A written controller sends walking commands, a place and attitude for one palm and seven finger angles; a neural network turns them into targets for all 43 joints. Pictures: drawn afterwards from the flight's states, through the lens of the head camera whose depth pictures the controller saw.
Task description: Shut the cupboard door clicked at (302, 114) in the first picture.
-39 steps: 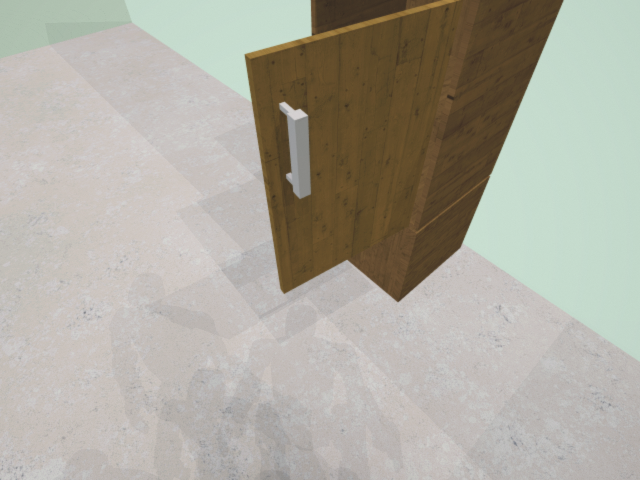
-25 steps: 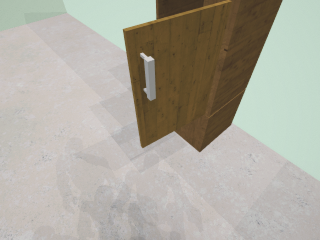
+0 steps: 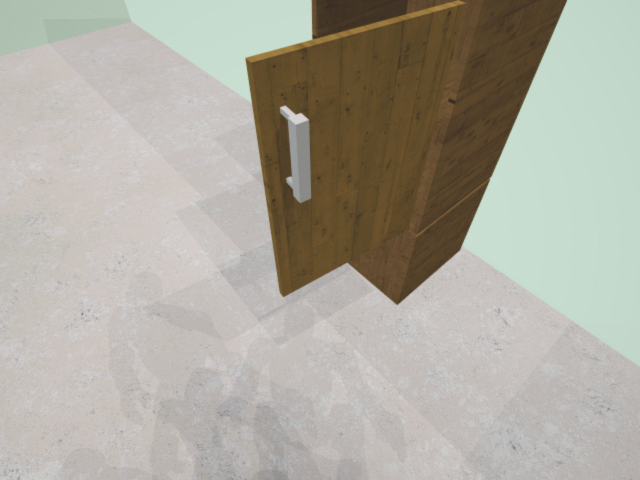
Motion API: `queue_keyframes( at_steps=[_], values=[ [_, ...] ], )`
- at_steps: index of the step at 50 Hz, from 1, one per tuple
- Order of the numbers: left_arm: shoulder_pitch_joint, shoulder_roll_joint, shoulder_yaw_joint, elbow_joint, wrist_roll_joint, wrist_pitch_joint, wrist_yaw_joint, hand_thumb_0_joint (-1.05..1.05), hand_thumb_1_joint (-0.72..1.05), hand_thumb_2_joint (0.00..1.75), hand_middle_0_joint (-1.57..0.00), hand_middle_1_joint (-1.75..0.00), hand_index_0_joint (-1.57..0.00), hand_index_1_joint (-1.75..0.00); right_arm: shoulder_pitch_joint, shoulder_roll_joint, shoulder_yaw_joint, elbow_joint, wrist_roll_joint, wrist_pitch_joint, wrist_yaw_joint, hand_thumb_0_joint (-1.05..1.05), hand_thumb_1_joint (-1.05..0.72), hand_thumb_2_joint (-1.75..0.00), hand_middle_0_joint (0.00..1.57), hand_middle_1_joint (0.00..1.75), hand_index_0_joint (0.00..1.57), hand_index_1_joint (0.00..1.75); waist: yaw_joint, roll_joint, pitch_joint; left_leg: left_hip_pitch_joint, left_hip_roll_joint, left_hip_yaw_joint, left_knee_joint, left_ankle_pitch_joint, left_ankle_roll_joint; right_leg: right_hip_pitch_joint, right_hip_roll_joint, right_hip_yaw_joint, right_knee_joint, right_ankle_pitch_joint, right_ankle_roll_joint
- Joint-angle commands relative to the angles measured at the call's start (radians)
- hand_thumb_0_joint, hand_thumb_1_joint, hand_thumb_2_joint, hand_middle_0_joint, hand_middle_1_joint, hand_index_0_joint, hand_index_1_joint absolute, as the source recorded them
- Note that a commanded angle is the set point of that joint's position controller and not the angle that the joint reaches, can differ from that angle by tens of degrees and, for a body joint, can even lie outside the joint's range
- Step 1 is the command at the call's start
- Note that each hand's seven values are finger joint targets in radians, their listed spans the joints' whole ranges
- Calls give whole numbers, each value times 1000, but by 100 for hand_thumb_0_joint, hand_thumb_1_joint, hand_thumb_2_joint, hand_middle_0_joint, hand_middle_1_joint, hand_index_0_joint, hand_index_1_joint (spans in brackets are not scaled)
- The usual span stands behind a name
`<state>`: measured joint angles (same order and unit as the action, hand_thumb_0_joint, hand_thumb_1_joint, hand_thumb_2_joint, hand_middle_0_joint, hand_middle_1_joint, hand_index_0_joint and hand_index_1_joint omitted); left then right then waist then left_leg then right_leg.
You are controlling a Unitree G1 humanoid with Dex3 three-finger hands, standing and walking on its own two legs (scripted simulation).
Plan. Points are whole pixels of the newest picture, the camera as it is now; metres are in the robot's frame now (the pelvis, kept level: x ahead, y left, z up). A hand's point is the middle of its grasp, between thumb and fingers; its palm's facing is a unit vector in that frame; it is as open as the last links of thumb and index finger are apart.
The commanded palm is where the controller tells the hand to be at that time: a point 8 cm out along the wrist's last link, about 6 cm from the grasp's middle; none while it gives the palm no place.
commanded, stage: look at it before walking up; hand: left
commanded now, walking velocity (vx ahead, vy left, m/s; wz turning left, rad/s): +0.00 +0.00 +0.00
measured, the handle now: (294, 155) +0.59 +0.08 +0.08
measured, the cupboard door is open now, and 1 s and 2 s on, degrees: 82 82 82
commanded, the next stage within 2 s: walk to a spot facing it in 0.06 s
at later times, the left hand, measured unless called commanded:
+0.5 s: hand out of the picture +0.04 +0.20 -0.19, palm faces -0.10 -0.97 -0.23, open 7.4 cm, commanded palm none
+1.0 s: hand out of the picture +0.09 +0.16 -0.17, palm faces -0.32 -0.91 -0.26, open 7.4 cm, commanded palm none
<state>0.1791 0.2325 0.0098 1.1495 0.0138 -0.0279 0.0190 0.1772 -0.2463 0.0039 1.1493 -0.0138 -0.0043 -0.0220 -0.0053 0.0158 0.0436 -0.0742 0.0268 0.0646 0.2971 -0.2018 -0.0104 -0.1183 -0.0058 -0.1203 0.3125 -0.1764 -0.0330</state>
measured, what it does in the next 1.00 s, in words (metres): lifts its left foot, turning right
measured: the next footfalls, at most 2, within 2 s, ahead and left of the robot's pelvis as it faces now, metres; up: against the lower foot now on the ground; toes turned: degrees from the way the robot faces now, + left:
left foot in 1.08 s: +0.08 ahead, +0.11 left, +0.00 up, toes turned -27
right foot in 1.38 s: -0.05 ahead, -0.16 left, +0.00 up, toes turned -40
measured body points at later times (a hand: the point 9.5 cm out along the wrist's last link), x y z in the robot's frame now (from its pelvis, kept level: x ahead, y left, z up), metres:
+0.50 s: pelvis -0.01 +0.00 -0.01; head +0.02 -0.01 +0.43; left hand +0.05 +0.25 -0.17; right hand +0.00 -0.24 -0.17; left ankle -0.03 +0.12 -0.75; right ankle +0.00 -0.09 -0.75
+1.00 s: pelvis -0.02 -0.02 -0.01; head +0.04 -0.04 +0.44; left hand +0.10 +0.21 -0.15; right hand +0.02 -0.30 -0.14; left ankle +0.02 +0.13 -0.71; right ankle -0.03 -0.11 -0.75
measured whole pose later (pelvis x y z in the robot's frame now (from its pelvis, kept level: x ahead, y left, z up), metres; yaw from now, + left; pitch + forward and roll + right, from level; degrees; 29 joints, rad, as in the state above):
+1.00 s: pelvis -0.02 -0.02 -0.01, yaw -24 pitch +2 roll +2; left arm 0.24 0.20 0.08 0.94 0.03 0.04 0.01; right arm 0.03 -0.22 -0.05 0.90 0.01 0.04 -0.03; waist 0.05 -0.04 0.12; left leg -0.38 0.01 -0.01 0.81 -0.44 -0.06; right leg -0.30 0.07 0.18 0.48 -0.20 -0.04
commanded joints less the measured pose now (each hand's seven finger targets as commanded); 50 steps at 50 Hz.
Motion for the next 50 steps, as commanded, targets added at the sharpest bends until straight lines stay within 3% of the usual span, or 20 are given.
queue_keyframes(
  at_steps=[1, 9, 12, 19, 21, 23, 24, 25, 27, 30, 31, 32, 33, 34, 35, 36, 39, 42, 47, 50],
  values=[
    [10, 169, 33, -42, -3, -17, 7, 0, 90, 90, -20, -30, -20, -30, 4, -146, -29, -40, -3, -14, -7, 0, -90, -90, 20, 30, 20, 30, 4, -18, -34, -17, 105, -93, -43, 168, 29, 21, -136, 128, -56, 179, -12],
    [6, 167, 31, -43, -3, -14, 6, 0, 90, 90, -20, -30, -20, -30, 10, -144, -28, -38, -5, -14, -8, 0, -90, -90, 20, 30, 20, 30, 2, -18, -30, -16, 108, -87, -46, 152, 26, 15, -134, 139, -60, 163, -12],
    [30, 105, 28, -46, -3, 13, 10, 0, 90, 90, -20, -30, -20, -30, 64, -66, -21, -30, -7, 5, -17, 0, -90, -90, 20, 30, 20, 30, -4, -16, -25, -15, 116, -44, 13, 168, 13, -21, -134, 149, 1, 249, -6],
    [25, 131, 70, -125, 8, 52, -3, 0, 90, 90, -20, -30, -20, -30, 66, -99, -62, -107, -7, 26, -32, 0, -90, -90, 20, 30, 20, 30, -7, -37, -28, -54, 139, 15, 119, 64, 19, -126, -117, 217, 120, 266, -28],
    [19, 117, 74, -150, 10, 59, -8, 0, 90, 90, -20, -30, -20, -30, 59, -109, -71, -128, -8, 26, -33, 0, -90, -90, 20, 30, 20, 30, -4, 10, -16, -55, 172, -11, 103, 38, 37, -183, -83, 212, 173, 211, -21],
    [10, 98, 77, -178, 12, 67, -17, 0, 90, 90, -20, -30, -20, -30, 62, -131, -82, -142, -13, 24, -36, 0, -90, -90, 20, 30, 20, 30, -4, 90, -2, -60, 251, -75, 47, 21, 79, -246, -30, 170, 299, 93, -4],
    [8, 83, 80, -191, 13, 75, -22, 0, 90, 90, -20, -30, -20, -30, 60, -144, -87, -149, -15, 20, -35, 0, -90, -90, 20, 30, 20, 30, -3, 150, 4, -81, 325, -121, -3, 43, 124, -267, -2, 128, 433, -116, 9],
    [1, 69, 83, -208, 13, 81, -26, 0, 90, 90, -20, -30, -20, -30, 55, -149, -90, -158, -19, 15, -35, 0, -90, -90, 20, 30, 20, 30, -2, 187, 3, -79, 379, -149, -30, 110, 172, -298, 2, 113, 566, -281, 18],
    [-5, 62, 91, -228, 13, 84, -29, 0, 90, 90, -20, -30, -20, -30, 37, -142, -89, -178, -23, 8, -36, 0, -90, -90, 20, 30, 20, 30, 8, 166, 14, -87, 405, -126, -3, 217, 195, -319, -29, 151, 637, -348, 16],
    [69, 47, 93, -221, 11, 71, -36, 0, 90, 90, -20, -30, -20, -30, -9, -155, -95, -201, -26, 10, -34, 0, -90, -90, 20, 30, 20, 30, 49, 104, -7, -102, 340, 1, 153, 301, 118, -176, -34, 93, 409, -236, 19],
    [142, 65, 102, -204, 14, 62, -36, 0, 90, 90, -20, -30, -20, -30, -31, -155, -98, -210, -17, 15, -32, 0, -90, -90, 20, 30, 20, 30, 87, 15, -32, -138, 280, 48, 287, 223, 67, -87, -31, 100, 239, -75, 19],
    [190, 159, 120, -193, 26, 47, -24, 0, 90, 90, -20, -30, -20, -30, -30, -105, -95, -232, -2, 24, -26, 0, -90, -90, 20, 30, 20, 30, 104, -267, -35, -296, 131, 123, 530, -90, -10, 3, -185, 370, 15, 190, -27],
    [204, 235, 131, -193, 18, 46, -6, 0, 90, 90, -20, -30, -20, -30, -71, -59, -85, -273, 3, 31, -18, 0, -90, -90, 20, 30, 20, 30, 113, -419, -5, -460, 0, 63, 762, -445, -42, 1, -347, 653, -23, 487, -124],
    [198, 231, 129, -198, 8, 47, 4, 0, 90, 90, -20, -30, -20, -30, -53, -73, -85, -266, 4, 41, -15, 0, -90, -90, 20, 30, 20, 30, 97, -327, -19, -476, 29, -57, 864, -424, -31, -5, -352, 617, -14, 371, -186],
    [137, 200, 124, -224, 9, 50, 7, 0, 90, 90, -20, -30, -20, -30, -67, -66, -88, -262, 5, 42, -8, 0, -90, -90, 20, 30, 20, 30, 71, -226, 7, -503, 46, -79, 895, -357, -29, -63, -310, 591, -26, 148, -200],
    [83, 177, 124, -244, 14, 51, 12, 0, 90, 90, -20, -30, -20, -30, -77, -64, -92, -263, 3, 40, -7, 0, -90, -90, 20, 30, 20, 30, 48, -197, -8, -504, 53, -85, 899, -300, -35, -68, -276, 603, -12, 106, -186],
    [61, 158, 115, -263, 15, 42, 11, 0, 90, 90, -20, -30, -20, -30, -69, -45, -84, -263, 1, 38, -4, 0, -90, -90, 20, 30, 20, 30, 28, -122, -64, -440, 39, -75, 802, -234, -50, -50, -216, 504, 31, 228, -165],
    [110, 174, 117, -254, 16, 42, 7, 0, 90, 90, -20, -30, -20, -30, -91, -31, -81, -275, 7, 34, -6, 0, -90, -90, 20, 30, 20, 30, 51, -127, -108, -420, 7, -57, 677, -231, -55, 37, -187, 505, 59, 342, -163],
    [115, 184, 122, -266, 20, 50, 4, 0, 90, 90, -20, -30, -20, -30, -120, -42, -81, -306, 16, 25, -15, 0, -90, -90, 20, 30, 20, 30, 55, -172, -106, -378, -16, -71, 531, -255, -46, 45, -179, 565, 77, 400, -170],
    [68, 186, 123, -281, 16, 56, 2, 0, 90, 90, -20, -30, -20, -30, -65, -49, -80, -301, 22, 18, -20, 0, -90, -90, 20, 30, 20, 30, 16, -177, -106, -236, -31, -76, 332, -181, -35, -55, -148, 584, 111, 378, -133]
  ],
)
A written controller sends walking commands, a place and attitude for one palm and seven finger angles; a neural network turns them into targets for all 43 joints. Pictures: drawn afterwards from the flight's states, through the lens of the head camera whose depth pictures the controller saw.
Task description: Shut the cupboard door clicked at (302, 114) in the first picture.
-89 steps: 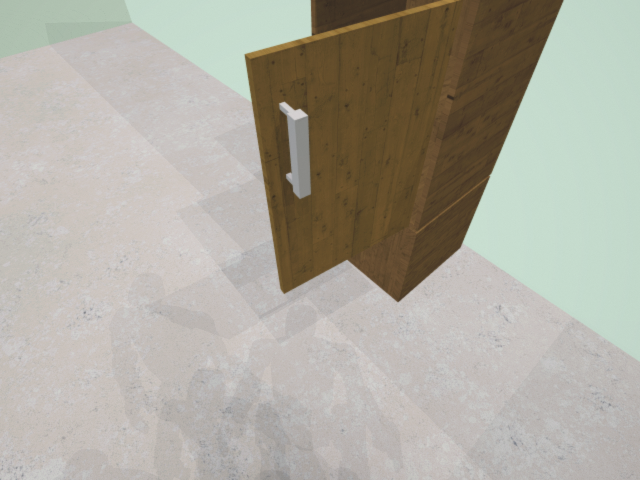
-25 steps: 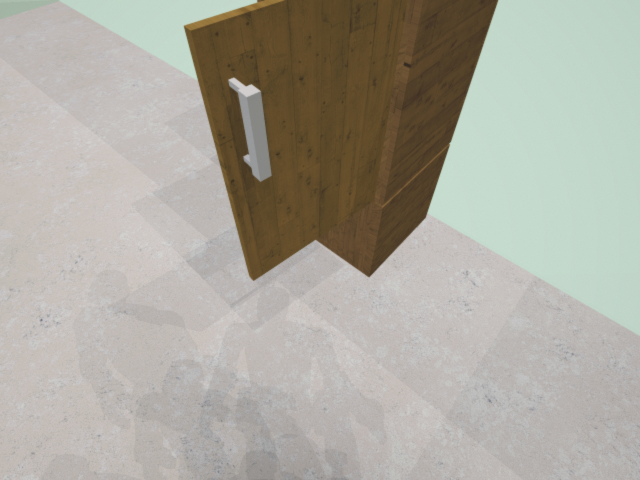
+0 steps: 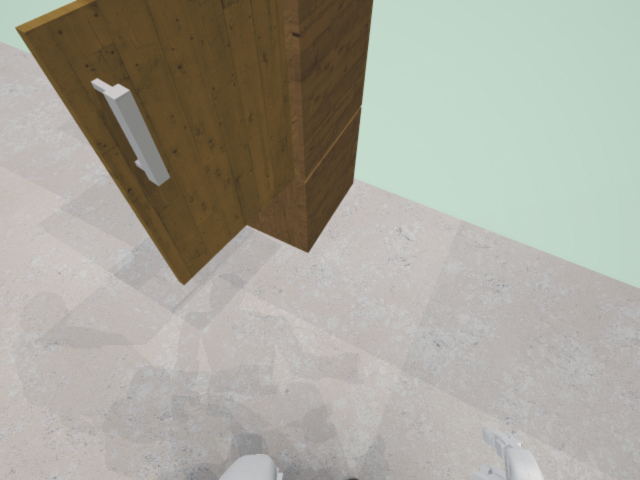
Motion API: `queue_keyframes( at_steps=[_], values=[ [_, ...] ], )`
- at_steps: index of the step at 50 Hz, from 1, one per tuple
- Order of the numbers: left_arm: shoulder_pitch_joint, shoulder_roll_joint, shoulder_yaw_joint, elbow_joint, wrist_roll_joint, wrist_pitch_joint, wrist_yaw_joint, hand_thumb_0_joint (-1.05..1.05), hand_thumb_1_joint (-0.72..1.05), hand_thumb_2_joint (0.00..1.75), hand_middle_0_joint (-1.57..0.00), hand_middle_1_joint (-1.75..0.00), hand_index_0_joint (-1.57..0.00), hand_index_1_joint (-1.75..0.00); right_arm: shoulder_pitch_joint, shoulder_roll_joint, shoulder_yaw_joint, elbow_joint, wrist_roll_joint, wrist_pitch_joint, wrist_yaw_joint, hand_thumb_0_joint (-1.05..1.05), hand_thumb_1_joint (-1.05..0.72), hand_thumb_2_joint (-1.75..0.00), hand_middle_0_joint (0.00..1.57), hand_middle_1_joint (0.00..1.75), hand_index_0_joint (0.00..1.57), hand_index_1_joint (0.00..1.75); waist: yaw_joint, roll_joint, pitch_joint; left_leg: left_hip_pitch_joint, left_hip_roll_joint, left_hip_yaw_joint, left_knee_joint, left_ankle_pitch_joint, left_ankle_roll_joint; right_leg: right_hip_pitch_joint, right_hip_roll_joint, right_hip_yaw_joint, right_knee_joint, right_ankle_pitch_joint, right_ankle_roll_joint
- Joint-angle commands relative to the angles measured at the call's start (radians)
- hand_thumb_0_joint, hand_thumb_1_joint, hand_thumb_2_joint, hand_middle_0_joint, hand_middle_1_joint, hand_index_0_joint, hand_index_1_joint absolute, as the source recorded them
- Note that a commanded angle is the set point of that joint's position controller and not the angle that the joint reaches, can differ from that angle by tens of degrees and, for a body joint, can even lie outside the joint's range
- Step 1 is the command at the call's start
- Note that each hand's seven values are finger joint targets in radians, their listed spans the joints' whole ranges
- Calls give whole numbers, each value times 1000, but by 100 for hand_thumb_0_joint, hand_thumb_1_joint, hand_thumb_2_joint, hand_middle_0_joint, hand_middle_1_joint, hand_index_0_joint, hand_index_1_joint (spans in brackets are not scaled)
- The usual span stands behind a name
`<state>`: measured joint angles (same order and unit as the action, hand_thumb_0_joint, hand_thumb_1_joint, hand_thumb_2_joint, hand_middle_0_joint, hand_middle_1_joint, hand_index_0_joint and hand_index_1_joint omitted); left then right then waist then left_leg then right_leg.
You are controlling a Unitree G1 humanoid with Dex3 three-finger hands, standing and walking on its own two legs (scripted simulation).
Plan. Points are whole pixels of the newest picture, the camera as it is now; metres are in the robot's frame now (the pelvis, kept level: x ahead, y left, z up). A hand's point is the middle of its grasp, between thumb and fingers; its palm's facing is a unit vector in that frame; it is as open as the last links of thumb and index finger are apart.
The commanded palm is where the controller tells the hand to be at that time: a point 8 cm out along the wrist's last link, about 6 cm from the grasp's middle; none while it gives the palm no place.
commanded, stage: walk to a spot facing it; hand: left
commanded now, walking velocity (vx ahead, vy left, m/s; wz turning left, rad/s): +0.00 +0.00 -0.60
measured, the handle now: (131, 134) +0.52 +0.33 +0.08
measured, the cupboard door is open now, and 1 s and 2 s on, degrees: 82 82 82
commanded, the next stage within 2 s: turn to face it in 2.00 s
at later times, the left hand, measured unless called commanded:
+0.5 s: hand (214, 453) +0.15 +0.17 -0.17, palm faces -0.30 -0.91 -0.29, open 7.4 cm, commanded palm none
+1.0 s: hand (289, 389) +0.25 +0.08 -0.16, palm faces -0.61 -0.76 -0.21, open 7.4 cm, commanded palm none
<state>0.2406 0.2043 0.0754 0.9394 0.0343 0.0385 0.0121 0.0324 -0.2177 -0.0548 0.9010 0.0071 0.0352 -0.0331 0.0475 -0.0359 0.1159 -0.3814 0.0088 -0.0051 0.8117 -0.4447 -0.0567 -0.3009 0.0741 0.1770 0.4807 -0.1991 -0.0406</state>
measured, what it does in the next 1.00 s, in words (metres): steps on the spot, turning right: left foot, then right foot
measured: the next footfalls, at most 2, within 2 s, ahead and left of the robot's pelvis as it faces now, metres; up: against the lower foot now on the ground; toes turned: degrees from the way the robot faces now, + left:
left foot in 0.08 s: +0.04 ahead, +0.16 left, +0.00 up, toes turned -3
right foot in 0.38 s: +0.03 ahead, -0.14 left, +0.00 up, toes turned -16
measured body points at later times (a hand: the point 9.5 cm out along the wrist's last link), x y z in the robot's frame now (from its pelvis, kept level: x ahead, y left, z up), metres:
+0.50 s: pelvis +0.00 -0.01 -0.01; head +0.06 -0.04 +0.43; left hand +0.17 +0.22 -0.15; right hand -0.01 -0.29 -0.16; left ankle +0.01 +0.14 -0.68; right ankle -0.01 -0.13 -0.74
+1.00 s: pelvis +0.04 -0.02 -0.01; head +0.08 -0.05 +0.44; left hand +0.28 +0.12 -0.15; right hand -0.10 -0.23 -0.15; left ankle +0.08 +0.12 -0.74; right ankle -0.04 -0.12 -0.72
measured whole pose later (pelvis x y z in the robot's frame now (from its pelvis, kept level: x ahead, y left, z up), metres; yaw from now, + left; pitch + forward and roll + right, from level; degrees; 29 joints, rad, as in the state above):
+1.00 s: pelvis +0.04 -0.02 -0.01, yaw -37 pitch +2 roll -1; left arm 0.15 0.24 0.07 0.90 0.03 0.05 -0.06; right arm 0.31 -0.21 -0.02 0.92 -0.04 -0.02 -0.02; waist -0.03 0.02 0.06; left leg -0.17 0.16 0.23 0.51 -0.35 -0.06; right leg -0.36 -0.04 -0.09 0.71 -0.43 0.02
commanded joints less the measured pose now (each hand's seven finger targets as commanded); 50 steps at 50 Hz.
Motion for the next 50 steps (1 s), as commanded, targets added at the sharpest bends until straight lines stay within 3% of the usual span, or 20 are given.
queue_keyframes(
  at_steps=[1, 2, 3, 4, 6, 8, 10, 16, 17, 18, 19, 20, 24, 29, 32, 34, 36, 40, 47, 50],
  values=[
    [-16, 200, 53, -77, -7, -8, 10, 0, 90, 90, -20, -30, -20, -30, 119, -84, -22, -37, 2, -27, -12, 0, -90, -90, 20, 30, 20, 30, -59, -99, -188, 195, -5, -9, -313, 149, 12, 45, -203, 276, -23, 345, -88],
    [-31, 171, 44, -87, -17, -7, 7, 0, 90, 90, -20, -30, -20, -30, 167, -122, -27, -25, -3, -38, -19, 0, -90, -90, 20, 30, 20, 30, -83, -9, -209, 354, 67, -49, -434, 213, 32, -75, -136, 200, 34, 206, -37],
    [-12, 110, 32, -108, -31, -6, -5, 0, 90, 90, -20, -30, -20, -30, 175, -216, -42, -36, -20, -49, -24, 0, -90, -90, 20, 30, 20, 30, -80, 256, -209, 457, 323, -325, -547, 248, 117, -268, 2, 48, 206, -157, 29],
    [-59, 131, 31, -126, -20, -5, -13, 0, 90, 90, -20, -30, -20, -30, 190, -263, -49, -48, -28, -42, -29, 0, -90, -90, 20, 30, 20, 30, -95, 316, -166, 367, 491, -432, -564, 392, 220, -301, 0, -92, 452, -432, 74],
    [-35, 134, 40, -150, -8, -7, -27, 0, 90, 90, -20, -30, -20, -30, 111, -225, -31, -100, -44, -39, -24, 0, -90, -90, 20, 30, 20, 30, -42, 94, -108, 167, 476, -333, -540, 373, 281, -253, -69, -108, 670, -358, 89],
    [-56, 135, 48, -118, -6, 7, -38, 0, 90, 90, -20, -30, -20, -30, 66, -171, -19, -99, -44, -43, -22, 0, -90, -90, 20, 30, 20, 30, -19, 270, -66, 168, 330, -138, -492, 546, 213, -275, -81, -116, 695, -281, 102],
    [-61, 113, 35, -137, -12, 10, -45, 0, 90, 90, -20, -30, -20, -30, 91, -163, -21, -95, -47, -43, -24, 0, -90, -90, 20, 30, 20, 30, -27, 291, -87, 217, 279, -21, -432, 675, 179, -238, -88, -170, 567, -281, 103],
    [-31, 118, 23, -129, -15, -11, -53, 0, 90, 90, -20, -30, -20, -30, 176, -224, -47, -72, -35, -29, -6, 0, -90, -90, 20, 30, 20, 30, -38, 216, -156, 226, 275, 69, -261, 640, 108, 47, -46, -290, 108, -85, 61],
    [38, 153, 33, -107, -14, -18, -49, 0, 90, 90, -20, -30, -20, -30, 153, -215, -49, -80, -28, -27, -2, 0, -90, -90, 20, 30, 20, 30, 5, 155, -180, 136, 244, 100, -151, 515, 67, 184, -81, -246, -10, 69, 43],
    [94, 270, 56, -92, 0, -29, -34, 0, 90, 90, -20, -30, -20, -30, 152, -139, -36, -107, -14, -24, 5, 0, -90, -90, 20, 30, 20, 30, 31, -164, -200, -80, 121, 185, 87, 166, 0, 337, -310, 88, -115, 363, -41],
    [140, 348, 68, -78, -8, -28, -15, 0, 90, 90, -20, -30, -20, -30, 91, -109, -17, -146, -11, -19, 3, 0, -90, -90, 20, 30, 20, 30, 68, -325, -206, -203, 42, 102, 294, -256, -17, 321, -479, 317, -122, 652, -167],
    [138, 336, 65, -76, -11, -24, -5, 0, 90, 90, -20, -30, -20, -30, 102, -126, -14, -135, -10, -11, -1, 0, -90, -90, 20, 30, 20, 30, 61, -274, -204, -233, 78, -10, 383, -208, 1, 309, -470, 269, -121, 474, -206],
    [-48, 238, 43, -130, -4, -13, 5, 0, 90, 90, -20, -30, -20, -30, 105, -115, -21, -95, -15, -5, 11, 0, -90, -90, 20, 30, 20, 30, -22, -201, -145, -141, 81, 14, 311, -23, -14, 107, -308, 127, -112, 264, -145],
    [-74, 256, 43, -136, 1, -8, -4, 0, 90, 90, -20, -30, -20, -30, 169, -80, -16, -68, -10, -12, 16, 0, -90, -90, 20, 30, 20, 30, -49, -110, -144, 36, 20, 66, -14, 33, -7, 3, -272, 160, -109, 91, -134],
    [-114, 213, 35, -141, -12, 1, -9, 0, 90, 90, -20, -30, -20, -30, 281, -113, -20, -39, -10, -31, 3, 0, -90, -90, 20, 30, 20, 30, -106, -71, -156, 265, 28, 41, -326, 168, 10, -140, -202, 137, -28, -25, -54],
    [-94, 117, 13, -176, -27, 8, -20, 0, 90, 90, -20, -30, -20, -30, 320, -284, -48, -49, -36, -52, -13, 0, -90, -90, 20, 30, 20, 30, -108, 397, -160, 316, 476, -466, -602, 135, 177, -339, 6, -140, 433, -433, 68],
    [-103, 153, 25, -184, -15, -2, -35, 0, 90, 90, -20, -30, -20, -30, 236, -257, -32, -93, -44, -54, -15, 0, -90, -90, 20, 30, 20, 30, -66, 126, -119, 144, 486, -392, -577, 221, 262, -261, -88, -101, 660, -353, 69],
    [-102, 94, 23, -142, -11, 10, -56, 0, 90, 90, -20, -30, -20, -30, 222, -170, -12, -69, -46, -60, -16, 0, -90, -90, 20, 30, 20, 30, -49, 243, -123, 255, 291, -37, -500, 438, 150, -287, -105, -178, 635, -208, 95],
    [-217, 67, 2, -164, -9, -22, -78, 0, 90, 90, -20, -30, -20, -30, 362, -203, -35, -4, -48, -63, 4, 0, -90, -90, 20, 30, 20, 30, -126, 257, -123, 347, 345, 65, -474, 337, 148, -166, -97, -306, 228, -263, 61],
    [-46, 108, 22, -103, -5, -35, -70, 0, 90, 90, -20, -30, -20, -30, 303, -197, -34, -17, -39, -62, 14, 0, -90, -90, 20, 30, 20, 30, -23, 117, -151, 153, 290, 160, -255, 254, 81, 191, -60, -323, -30, -119, 15]
  ],
)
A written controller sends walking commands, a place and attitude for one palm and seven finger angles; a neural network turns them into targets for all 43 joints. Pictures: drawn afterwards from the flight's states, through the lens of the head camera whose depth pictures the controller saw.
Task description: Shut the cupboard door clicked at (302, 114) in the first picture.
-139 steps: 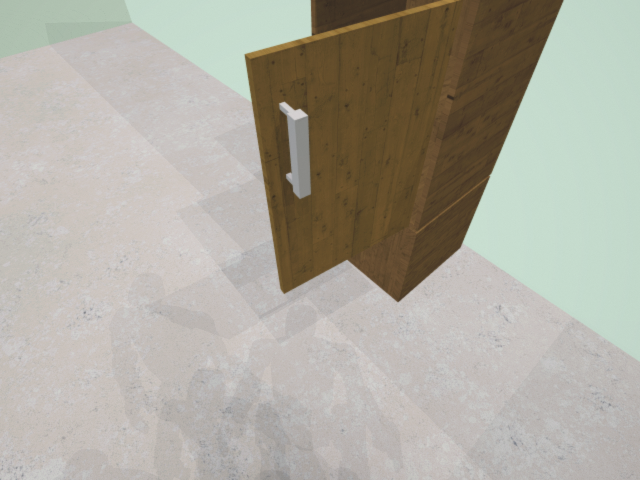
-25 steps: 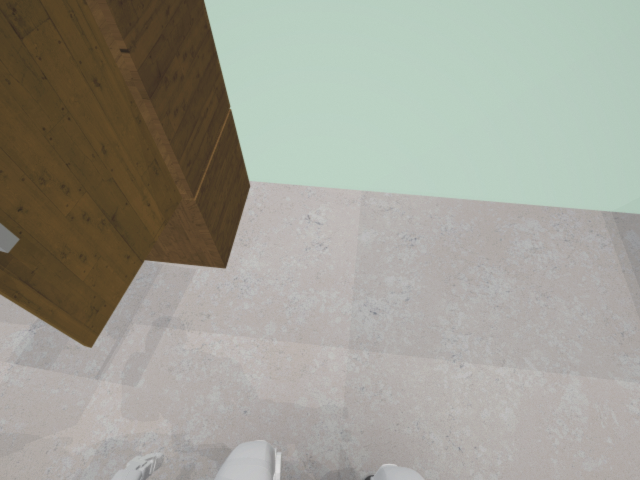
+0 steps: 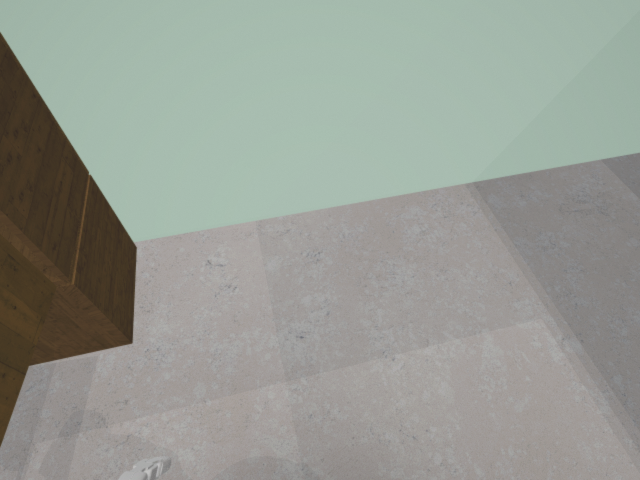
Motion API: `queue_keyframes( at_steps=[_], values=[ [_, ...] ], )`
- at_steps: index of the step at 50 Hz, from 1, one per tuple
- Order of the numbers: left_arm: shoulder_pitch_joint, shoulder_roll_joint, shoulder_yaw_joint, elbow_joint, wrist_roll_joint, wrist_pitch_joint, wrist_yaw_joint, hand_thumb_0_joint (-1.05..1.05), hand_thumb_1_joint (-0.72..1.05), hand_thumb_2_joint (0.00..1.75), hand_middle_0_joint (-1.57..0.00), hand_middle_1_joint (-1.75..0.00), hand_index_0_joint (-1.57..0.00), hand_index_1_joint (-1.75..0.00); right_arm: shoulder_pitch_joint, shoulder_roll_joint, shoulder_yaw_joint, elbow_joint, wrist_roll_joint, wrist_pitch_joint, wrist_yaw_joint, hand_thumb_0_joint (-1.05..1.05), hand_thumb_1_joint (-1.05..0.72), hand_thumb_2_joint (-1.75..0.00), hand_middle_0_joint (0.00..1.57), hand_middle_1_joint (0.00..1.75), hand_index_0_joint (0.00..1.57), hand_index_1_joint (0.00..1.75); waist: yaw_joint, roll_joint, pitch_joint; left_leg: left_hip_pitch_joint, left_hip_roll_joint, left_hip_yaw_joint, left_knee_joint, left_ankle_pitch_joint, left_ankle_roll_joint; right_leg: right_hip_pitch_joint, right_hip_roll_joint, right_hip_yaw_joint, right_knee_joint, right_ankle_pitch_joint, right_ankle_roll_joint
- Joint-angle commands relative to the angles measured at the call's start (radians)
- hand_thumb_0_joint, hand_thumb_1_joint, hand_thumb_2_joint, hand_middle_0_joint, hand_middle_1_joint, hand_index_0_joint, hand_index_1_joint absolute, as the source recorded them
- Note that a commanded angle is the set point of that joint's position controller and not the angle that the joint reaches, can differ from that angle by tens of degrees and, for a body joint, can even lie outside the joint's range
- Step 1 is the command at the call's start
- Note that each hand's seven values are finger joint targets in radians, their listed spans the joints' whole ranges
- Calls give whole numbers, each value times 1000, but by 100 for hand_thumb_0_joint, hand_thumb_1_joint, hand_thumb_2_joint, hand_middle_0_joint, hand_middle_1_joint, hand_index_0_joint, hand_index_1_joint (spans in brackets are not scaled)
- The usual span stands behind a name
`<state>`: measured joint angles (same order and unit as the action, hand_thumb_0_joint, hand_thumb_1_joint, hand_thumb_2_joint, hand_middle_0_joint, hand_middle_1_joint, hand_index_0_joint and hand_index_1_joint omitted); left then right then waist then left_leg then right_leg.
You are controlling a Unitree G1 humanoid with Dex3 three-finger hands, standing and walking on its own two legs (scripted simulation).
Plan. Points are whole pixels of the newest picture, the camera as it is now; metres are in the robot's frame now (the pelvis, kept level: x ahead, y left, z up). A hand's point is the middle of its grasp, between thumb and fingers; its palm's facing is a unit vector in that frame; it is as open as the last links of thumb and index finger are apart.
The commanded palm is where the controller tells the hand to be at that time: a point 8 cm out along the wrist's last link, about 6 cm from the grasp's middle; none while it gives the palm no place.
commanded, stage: walk to a spot facing it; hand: left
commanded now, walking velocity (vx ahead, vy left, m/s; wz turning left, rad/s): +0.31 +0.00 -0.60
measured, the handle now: out of the picture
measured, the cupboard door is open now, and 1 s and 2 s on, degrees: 82 82 82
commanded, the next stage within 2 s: turn to face it in 1.00 s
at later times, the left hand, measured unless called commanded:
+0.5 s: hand (205, 407) +0.24 +0.19 -0.19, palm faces -0.22 -0.96 -0.19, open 7.4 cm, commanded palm none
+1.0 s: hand (333, 243) +0.55 -0.01 -0.16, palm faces -0.45 -0.86 -0.22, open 7.3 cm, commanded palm none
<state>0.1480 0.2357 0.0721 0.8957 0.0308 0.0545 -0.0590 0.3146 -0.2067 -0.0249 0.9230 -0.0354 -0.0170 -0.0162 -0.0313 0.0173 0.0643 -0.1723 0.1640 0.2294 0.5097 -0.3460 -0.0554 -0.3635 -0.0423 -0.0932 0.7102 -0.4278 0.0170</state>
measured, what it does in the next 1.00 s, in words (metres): walks ahead, turning right: right foot, then left foot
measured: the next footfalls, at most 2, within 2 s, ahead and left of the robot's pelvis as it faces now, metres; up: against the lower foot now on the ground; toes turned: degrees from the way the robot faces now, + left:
right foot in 0.04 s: +0.05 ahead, -0.13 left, +0.00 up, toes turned -7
left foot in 0.40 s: +0.28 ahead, +0.10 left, +0.00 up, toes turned -7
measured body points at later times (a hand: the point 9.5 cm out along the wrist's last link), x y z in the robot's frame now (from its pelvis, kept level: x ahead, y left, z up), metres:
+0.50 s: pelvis +0.19 +0.00 -0.01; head +0.23 +0.01 +0.44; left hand +0.26 +0.24 -0.17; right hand +0.23 -0.27 -0.13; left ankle +0.24 +0.11 -0.74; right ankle +0.04 -0.10 -0.65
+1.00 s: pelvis +0.39 -0.13 +0.01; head +0.43 -0.17 +0.45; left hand +0.57 +0.04 -0.14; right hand +0.28 -0.35 -0.15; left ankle +0.44 +0.02 -0.66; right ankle +0.35 -0.20 -0.74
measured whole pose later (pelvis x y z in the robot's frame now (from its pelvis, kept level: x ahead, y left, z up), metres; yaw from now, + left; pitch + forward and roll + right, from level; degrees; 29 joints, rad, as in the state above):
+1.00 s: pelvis +0.39 -0.13 +0.01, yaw -27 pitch +2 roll +1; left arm 0.17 0.18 0.06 0.96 0.02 -0.05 0.00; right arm 0.26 -0.20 -0.04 1.01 -0.02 -0.01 0.00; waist -0.05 -0.01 0.09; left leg -0.51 0.14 0.07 1.09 -0.32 -0.06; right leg -0.25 0.01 -0.08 0.46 -0.25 -0.07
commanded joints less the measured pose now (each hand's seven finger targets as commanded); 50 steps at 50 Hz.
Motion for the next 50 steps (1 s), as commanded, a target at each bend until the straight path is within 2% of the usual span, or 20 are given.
queue_keyframes(
  at_steps=[1, 2, 4, 9, 15, 18, 19, 20, 21, 22, 24, 28, 36, 38, 39, 40, 41, 42, 46, 50],
  values=[
    [209, 188, 51, -12, 6, -65, 16, 0, 90, 90, -20, -30, -20, -30, -34, -151, -52, -74, 25, -12, 11, 0, -90, -90, 20, 30, 20, 30, 144, -192, -162, -324, 40, 35, 327, 59, 27, 534, -146, 250, -381, -8, -128],
    [316, 305, 80, 25, -5, -63, 38, 0, 90, 90, -20, -30, -20, -30, -181, -95, -31, -152, 25, -11, 18, 0, -90, -90, 20, 30, 20, 30, 206, -429, -107, -609, -90, -24, 591, -340, -14, 569, -365, 641, -473, 124, -239],
    [231, 248, 63, 2, -17, -71, 61, 0, 90, 90, -20, -30, -20, -30, -202, -140, -45, -150, 24, -8, 21, 0, -90, -90, 20, 30, 20, 30, 146, -242, -17, -669, -8, -219, 681, -175, -5, 435, -340, 572, -501, -25, -274],
    [94, 167, 39, -24, -8, -102, 52, 0, 90, 90, -20, -30, -20, -30, -158, -101, -53, -89, 11, 6, 37, 0, -90, -90, 20, 30, 20, 30, 37, -166, 16, -426, -37, -177, 490, 53, -32, 182, -184, 312, -506, 192, -202],
    [139, 183, 44, 14, -5, -109, 45, 0, 90, 90, -20, -30, -20, -30, -211, -85, -48, -117, 17, -27, 39, 0, -90, -90, 20, 30, 20, 30, 57, -158, -23, -305, -101, -150, 176, 82, -15, 251, -170, 332, -440, 281, -197],
    [91, 159, 44, 16, -13, -103, 46, 0, 90, 90, -20, -30, -20, -30, -37, -137, -56, -56, 15, -49, 19, 0, -90, -90, 20, 30, 20, 30, -36, -71, -83, 58, -127, -129, -27, 153, 8, 109, -91, 272, -258, 339, -141],
    [106, 110, 35, 10, -19, -101, 40, 0, 90, 90, -20, -30, -20, -30, 107, -221, -75, -13, 4, -56, 3, 0, -90, -90, 20, 30, 20, 30, -95, 83, -178, 284, 15, -306, -71, 60, 58, -33, -11, 207, -19, 260, -94],
    [154, 42, 17, -8, -28, -100, 31, 0, 90, 90, -20, -30, -20, -30, 237, -329, -97, 5, -16, -62, -5, 0, -90, -90, 20, 30, 20, 30, -120, 370, -282, 424, 322, -704, -203, -41, 172, -229, 124, 63, 366, -165, -38],
    [81, 68, 14, -31, -17, -104, 33, 0, 90, 90, -20, -30, -20, -30, 244, -320, -87, 4, -9, -47, -12, 0, -90, -90, 20, 30, 20, 30, -128, 247, -238, 383, 380, -798, -244, -61, 241, -312, 67, 165, 529, -167, -58],
    [31, 60, 18, -53, -11, -110, 29, 0, 90, 90, -20, -30, -20, -30, 177, -290, -81, -21, -12, -47, -8, 0, -90, -90, 20, 30, 20, 30, -100, 134, -124, 258, 379, -762, -266, -47, 271, -367, 16, 152, 615, -116, -58],
    [-1, 45, 23, -27, 2, -99, 19, 0, 90, 90, -20, -30, -20, -30, 60, -173, -50, -31, -8, -58, -7, 0, -90, -90, 20, 30, 20, 30, -32, 152, 13, 36, 272, -546, -296, 29, 191, -352, -46, 150, 635, 53, -42],
    [35, -4, 6, -19, 1, -67, -3, 0, 90, 90, -20, -30, -20, -30, 68, -130, -34, 7, 3, -76, -13, 0, -90, -90, 20, 30, 20, 30, 17, 157, -46, 92, 157, -199, -261, 404, 140, -290, -52, 83, 423, 153, -17],
    [-103, 11, 4, -63, 0, -64, -3, 0, 90, 90, -20, -30, -20, -30, 94, -149, -48, 41, -7, -49, 5, 0, -90, -90, 20, 30, 20, 30, 2, 97, 13, 54, 188, -75, -264, 271, 136, -87, -19, -24, -19, 203, -42],
    [-1, 37, 15, -33, 1, -71, 2, 0, 90, 90, -20, -30, -20, -30, 73, -169, -45, 44, -3, -44, 3, 0, -90, -90, 20, 30, 20, 30, 65, 45, -35, 37, 168, -35, -97, 465, 114, 99, 22, -56, -93, 200, -71],
    [165, 78, 30, 21, 4, -82, 10, 0, 90, 90, -20, -30, -20, -30, 46, -161, -43, 40, 5, -44, 5, 0, -90, -90, 20, 30, 20, 30, 145, -19, -110, -45, 113, 14, 124, 525, 79, 331, 37, -35, -144, 200, -99],
    [328, 196, 60, 66, 12, -96, 26, 0, 90, 90, -20, -30, -20, -30, 41, -111, -30, 17, 24, -47, 18, 0, -90, -90, 20, 30, 20, 30, 216, -260, -224, -290, 1, 69, 462, 262, 36, 592, -177, 267, -254, 66, -174],
    [382, 284, 75, 77, -9, -96, 46, 0, 90, 90, -20, -30, -20, -30, 23, -69, -25, -26, 34, -43, 22, 0, -90, -90, 20, 30, 20, 30, 203, -413, -264, -502, -125, -47, 765, -257, 7, 629, -398, 715, -449, 92, -266],
    [310, 268, 73, 67, -23, -90, 58, 0, 90, 90, -20, -30, -20, -30, -30, -106, -35, -21, 28, -39, 18, 0, -90, -90, 20, 30, 20, 30, 179, -261, -178, -577, -64, -197, 839, -200, 26, 573, -379, 661, -474, 70, -269],
    [76, 106, 21, 15, -16, -108, 65, 0, 90, 90, -20, -30, -20, -30, -3, -59, -37, 39, 12, -17, 15, 0, -90, -90, 20, 30, 20, 30, 27, -159, -59, -390, 15, -204, 643, 15, 0, 192, -230, 281, -482, 329, -199],
    [126, 88, 13, 59, -15, -131, 55, 0, 90, 90, -20, -30, -20, -30, -4, -27, -32, 49, 9, -4, 26, 0, -90, -90, 20, 30, 20, 30, 11, -112, -68, -365, -25, -158, 460, 103, -14, 204, -176, 197, -482, 469, -201]
  ],
)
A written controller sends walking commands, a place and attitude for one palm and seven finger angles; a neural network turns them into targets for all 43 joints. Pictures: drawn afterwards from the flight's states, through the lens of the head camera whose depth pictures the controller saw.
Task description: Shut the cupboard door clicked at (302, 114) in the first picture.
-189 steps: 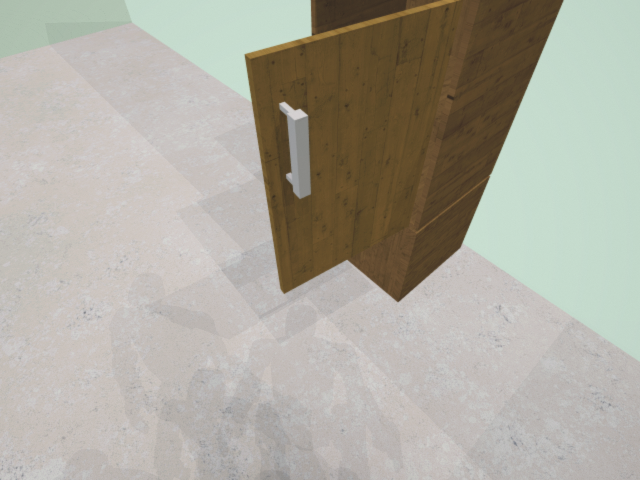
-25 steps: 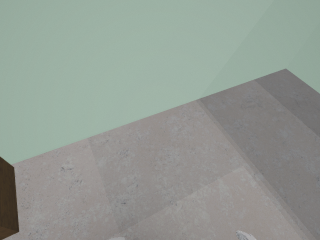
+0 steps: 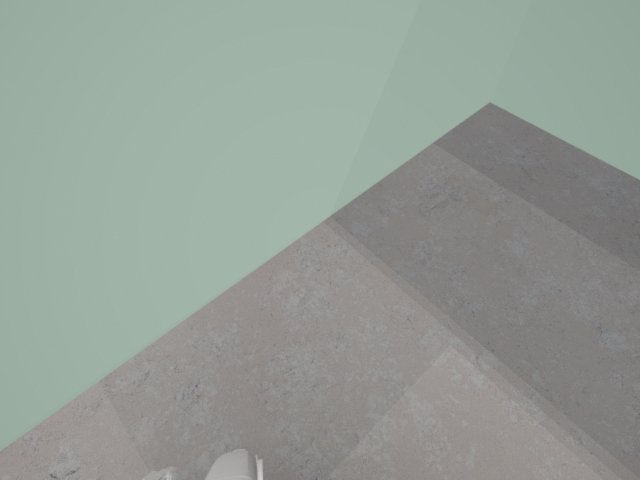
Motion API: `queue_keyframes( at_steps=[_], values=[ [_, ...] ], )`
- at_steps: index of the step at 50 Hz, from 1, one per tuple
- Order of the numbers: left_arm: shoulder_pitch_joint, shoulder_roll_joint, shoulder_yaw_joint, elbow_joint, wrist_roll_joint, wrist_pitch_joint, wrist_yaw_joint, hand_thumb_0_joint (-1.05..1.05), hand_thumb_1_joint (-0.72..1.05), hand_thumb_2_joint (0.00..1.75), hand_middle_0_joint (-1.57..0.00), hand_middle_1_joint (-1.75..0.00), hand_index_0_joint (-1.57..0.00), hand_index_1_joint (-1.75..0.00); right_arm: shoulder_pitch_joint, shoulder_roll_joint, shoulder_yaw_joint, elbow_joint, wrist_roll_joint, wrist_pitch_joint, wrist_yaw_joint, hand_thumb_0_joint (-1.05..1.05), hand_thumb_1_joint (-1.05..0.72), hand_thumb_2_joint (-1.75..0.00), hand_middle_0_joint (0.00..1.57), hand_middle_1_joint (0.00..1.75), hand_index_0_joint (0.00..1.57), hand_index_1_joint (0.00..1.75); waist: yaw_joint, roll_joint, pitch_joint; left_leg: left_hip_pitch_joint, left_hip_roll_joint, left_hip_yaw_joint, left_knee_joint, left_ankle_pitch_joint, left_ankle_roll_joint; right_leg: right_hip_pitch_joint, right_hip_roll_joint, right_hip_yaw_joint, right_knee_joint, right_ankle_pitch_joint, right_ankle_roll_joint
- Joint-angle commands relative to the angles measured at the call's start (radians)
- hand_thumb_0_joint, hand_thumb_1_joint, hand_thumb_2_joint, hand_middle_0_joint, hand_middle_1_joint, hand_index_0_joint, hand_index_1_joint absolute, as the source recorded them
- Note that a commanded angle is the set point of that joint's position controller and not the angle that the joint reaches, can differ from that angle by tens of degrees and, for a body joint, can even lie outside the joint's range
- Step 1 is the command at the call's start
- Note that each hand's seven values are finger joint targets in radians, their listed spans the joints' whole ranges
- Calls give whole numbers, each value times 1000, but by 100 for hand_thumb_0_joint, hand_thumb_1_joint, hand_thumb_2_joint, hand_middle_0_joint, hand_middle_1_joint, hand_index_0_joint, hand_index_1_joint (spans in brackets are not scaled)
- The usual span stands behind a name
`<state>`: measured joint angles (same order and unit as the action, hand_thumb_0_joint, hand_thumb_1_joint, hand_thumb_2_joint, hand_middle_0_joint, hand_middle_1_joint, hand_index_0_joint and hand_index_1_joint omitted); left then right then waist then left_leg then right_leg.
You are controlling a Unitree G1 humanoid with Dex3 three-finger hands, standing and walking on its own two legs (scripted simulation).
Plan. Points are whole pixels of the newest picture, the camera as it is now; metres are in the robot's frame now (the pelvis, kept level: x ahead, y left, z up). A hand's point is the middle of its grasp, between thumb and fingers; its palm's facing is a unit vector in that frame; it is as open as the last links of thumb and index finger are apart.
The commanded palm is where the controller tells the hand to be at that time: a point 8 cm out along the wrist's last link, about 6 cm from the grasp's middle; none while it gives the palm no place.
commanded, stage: turn to face it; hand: left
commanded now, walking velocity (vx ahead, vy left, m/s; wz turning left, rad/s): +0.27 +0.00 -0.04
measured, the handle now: out of the picture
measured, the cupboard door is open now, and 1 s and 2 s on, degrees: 82 82 82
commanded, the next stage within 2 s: none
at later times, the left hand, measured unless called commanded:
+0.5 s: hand (186, 398) +0.25 +0.22 -0.18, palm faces +0.16 -0.97 -0.18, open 7.4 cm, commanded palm none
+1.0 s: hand (191, 427) +0.21 +0.21 -0.19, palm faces +0.46 -0.86 -0.22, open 7.4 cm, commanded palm none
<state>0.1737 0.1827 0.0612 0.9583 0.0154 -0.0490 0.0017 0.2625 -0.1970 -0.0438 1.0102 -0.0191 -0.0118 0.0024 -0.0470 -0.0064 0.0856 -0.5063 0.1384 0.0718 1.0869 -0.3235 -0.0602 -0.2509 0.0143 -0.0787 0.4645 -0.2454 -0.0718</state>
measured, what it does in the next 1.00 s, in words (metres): walks ahead, turning left: left foot, then right foot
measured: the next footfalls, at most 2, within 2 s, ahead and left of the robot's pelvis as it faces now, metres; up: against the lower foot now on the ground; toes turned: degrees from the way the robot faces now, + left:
left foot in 0.24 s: +0.25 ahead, +0.13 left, +0.00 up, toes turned +7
right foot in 0.64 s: +0.30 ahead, -0.13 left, +0.00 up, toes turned +11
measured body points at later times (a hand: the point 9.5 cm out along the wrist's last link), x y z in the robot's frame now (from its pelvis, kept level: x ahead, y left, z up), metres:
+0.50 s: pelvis +0.19 +0.03 +0.00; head +0.24 +0.05 +0.44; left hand +0.24 +0.27 -0.16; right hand +0.27 -0.20 -0.15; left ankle +0.21 +0.13 -0.74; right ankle +0.20 -0.13 -0.69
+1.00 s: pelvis +0.26 +0.01 -0.02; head +0.30 +0.05 +0.42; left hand +0.19 +0.26 -0.18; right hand +0.48 -0.19 -0.14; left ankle +0.22 +0.11 -0.75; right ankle +0.27 -0.13 -0.73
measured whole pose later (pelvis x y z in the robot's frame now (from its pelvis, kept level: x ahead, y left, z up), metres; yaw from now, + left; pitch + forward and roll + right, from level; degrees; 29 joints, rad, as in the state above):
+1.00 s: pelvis +0.26 +0.01 -0.02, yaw +28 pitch +2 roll +0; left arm 0.24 0.23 0.04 0.91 0.02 0.01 0.01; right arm 0.13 -0.26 -0.06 0.90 -0.01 0.04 0.03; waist -0.01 -0.05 0.10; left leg -0.35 0.03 0.11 0.62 -0.27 0.00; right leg -0.26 -0.17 -0.22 0.72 -0.44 0.06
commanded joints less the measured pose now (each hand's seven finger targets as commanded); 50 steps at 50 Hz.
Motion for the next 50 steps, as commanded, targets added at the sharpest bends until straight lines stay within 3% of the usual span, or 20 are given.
queue_keyframes(
  at_steps=[1, 6, 10, 12, 13, 16, 19, 29, 30, 31, 32, 33, 34, 36, 38, 44, 47, 48, 49, 50],
  values=[
    [119, 140, 22, 14, 1, -32, -5, 0, 90, 90, -20, -30, -20, -30, 27, -29, -14, -46, -4, -13, 10, 0, -90, -90, 20, 30, 20, 30, 30, -85, -91, -41, -5, 1, -158, 97, -8, 118, -232, 184, -236, 313, -115],
    [167, 136, 15, 62, 2, -35, 0, 0, 90, 90, -20, -30, -20, -30, -113, -23, -5, -89, 3, -32, 17, 0, -90, -90, 20, 30, 20, 30, 63, -114, -71, -16, -48, 30, -403, 123, 12, 235, -237, 161, -172, 537, -97],
    [155, 132, 3, 80, -7, -28, 16, 0, 90, 90, -20, -30, -20, -30, 50, -77, -4, -13, -2, -44, 0, 0, -90, -90, 20, 30, 20, 30, -20, -69, -142, 307, -106, 29, -600, 376, 68, 202, -185, 29, 78, 689, 5],
    [257, 65, -16, 71, -24, -21, 23, 0, 90, 90, -20, -30, -20, -30, 211, -213, -26, 18, -14, -48, -17, 0, -90, -90, 20, 30, 20, 30, -42, 261, -325, 692, 237, -392, -568, 1019, 280, -131, -18, -40, 519, -128, 92],
    [225, 76, -21, 49, -19, -13, 28, 0, 90, 90, -20, -30, -20, -30, 208, -217, -24, 15, -6, -29, -27, 0, -90, -90, 20, 30, 20, 30, -38, 218, -312, 625, 300, -453, -643, 1070, 347, -145, -6, 50, 679, -417, 87],
    [83, 81, -6, 17, -3, 21, 23, 0, 90, 90, -20, -30, -20, -30, 42, -148, -9, -27, -2, -22, -40, 0, -90, -90, 20, 30, 20, 30, 18, 169, -71, 311, 211, -368, -721, 821, 283, -221, -98, 102, 679, -291, 119],
    [104, 66, 2, 4, -4, 50, 16, 0, 90, 90, -20, -30, -20, -30, 0, -166, -15, -46, -3, -17, -40, 0, -90, -90, 20, 30, 20, 30, 47, 126, -144, 299, 131, -274, -722, 719, 239, -159, -69, 79, 560, -219, 134],
    [60, 84, 23, -72, -3, 55, 17, 0, 90, 90, -20, -30, -20, -30, -60, -197, -61, -106, -5, 27, -24, 0, -90, -90, 20, 30, 20, 30, 66, 163, -128, 150, 44, -365, -683, 355, 189, 56, -10, 36, 108, -42, 131],
    [90, 107, 31, -69, -2, 47, 21, 0, 90, 90, -20, -30, -20, -30, -72, -187, -63, -114, 1, 29, -20, 0, -90, -90, 20, 30, 20, 30, 86, 115, -128, 83, 6, -347, -636, 291, 152, 161, -36, 52, -20, 40, 127],
    [129, 182, 44, -70, 9, 35, 28, 0, 90, 90, -20, -30, -20, -30, -78, -142, -60, -130, 11, 29, -12, 0, -90, -90, 20, 30, 20, 30, 108, -49, -142, -49, -78, -264, -510, 90, 89, 284, -197, 206, -147, 34, 91],
    [145, 273, 60, -73, 19, 33, 33, 0, 90, 90, -20, -30, -20, -30, -86, -87, -52, -155, 12, 29, -8, 0, -90, -90, 20, 30, 20, 30, 122, -324, -135, -139, -208, -66, -233, -257, 15, 267, -474, 454, -217, 131, -20],
    [130, 269, 50, -84, 11, 36, 35, 0, 90, 90, -20, -30, -20, -30, -94, -132, -61, -155, 4, 36, -4, 0, -90, -90, 20, 30, 20, 30, 114, -250, -121, -106, -147, -102, -12, -313, 24, 144, -536, 446, -204, 179, -94],
    [57, 244, 37, -109, 11, 42, 32, 0, 90, 90, -20, -30, -20, -30, -59, -105, -58, -153, 3, 42, 8, 0, -90, -90, 20, 30, 20, 30, 65, -171, -88, -89, -131, -106, 72, -225, 24, 76, -462, 323, -193, 129, -89],
    [-14, 181, 28, -122, 8, 42, 35, 0, 90, 90, -20, -30, -20, -30, -50, -101, -60, -118, 4, 61, 12, 0, -90, -90, 20, 30, 20, 30, 29, -239, -81, -99, -88, -81, 150, -132, 1, 73, -367, 188, -163, 228, -44],
    [5, 166, 16, -121, 7, 35, 31, 0, 90, 90, -20, -30, -20, -30, -70, -90, -49, -129, 7, 60, 19, 0, -90, -90, 20, 30, 20, 30, 32, -222, -87, -80, -87, -41, 57, -109, -13, 118, -332, 65, -122, 434, -28],
    [108, 240, 36, -95, 16, 37, 29, 0, 90, 90, -20, -30, -20, -30, -162, -70, -26, -168, 12, 48, 29, 0, -90, -90, 20, 30, 20, 30, 88, -209, -106, 33, -115, 61, -325, -112, 0, 228, -364, -8, -2, 664, -23],
    [77, 249, 40, -106, 5, 38, 22, 0, 90, 90, -20, -30, -20, -30, -65, -121, -36, -159, 6, 39, 25, 0, -90, -90, 20, 30, 20, 30, 23, -172, -163, 243, -137, 74, -561, 87, 25, 157, -343, -76, 158, 616, 37],
    [64, 225, 37, -123, -3, 42, 17, 0, 90, 90, -20, -30, -20, -30, 14, -185, -53, -140, 0, 31, 22, 0, -90, -90, 20, 30, 20, 30, -23, -34, -228, 444, -63, -9, -634, 314, 58, 18, -310, -105, 318, 433, 87],
    [48, 148, 19, -161, -13, 46, 9, 0, 90, 90, -20, -30, -20, -30, 87, -309, -84, -135, -7, 22, 13, 0, -90, -90, 20, 30, 20, 30, -62, 292, -273, 606, 242, -431, -671, 716, 221, -282, -145, -113, 566, -282, 171],
    [-7, 150, 13, -188, -2, 61, 17, 0, 90, 90, -20, -30, -20, -30, 134, -346, -92, -116, 3, 31, 2, 0, -90, -90, 20, 30, 20, 30, -77, 243, -310, 613, 330, -501, -660, 890, 323, -348, -120, 27, 707, -450, 160]
  ],
)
